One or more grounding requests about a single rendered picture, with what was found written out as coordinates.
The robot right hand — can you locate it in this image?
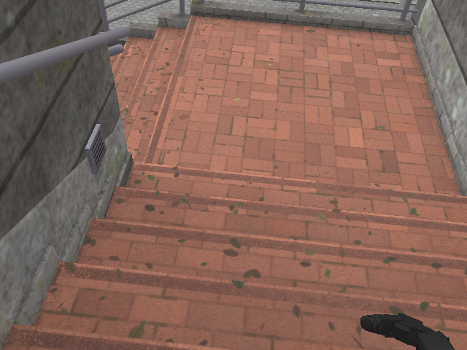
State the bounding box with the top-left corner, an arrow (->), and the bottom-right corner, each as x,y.
360,313 -> 455,350

